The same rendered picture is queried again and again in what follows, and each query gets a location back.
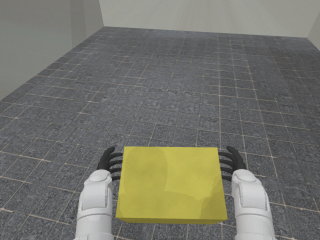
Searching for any robot right forearm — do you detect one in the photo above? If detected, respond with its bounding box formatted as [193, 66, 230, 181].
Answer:
[231, 169, 277, 240]

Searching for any carton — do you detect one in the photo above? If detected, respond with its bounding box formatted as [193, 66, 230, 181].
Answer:
[115, 146, 228, 225]

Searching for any robot right hand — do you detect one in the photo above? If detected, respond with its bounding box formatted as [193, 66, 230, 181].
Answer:
[218, 146, 247, 182]

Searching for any robot left forearm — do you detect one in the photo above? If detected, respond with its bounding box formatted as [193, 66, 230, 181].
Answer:
[73, 169, 114, 240]

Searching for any robot left hand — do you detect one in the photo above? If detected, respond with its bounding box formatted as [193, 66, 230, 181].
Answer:
[96, 146, 123, 181]

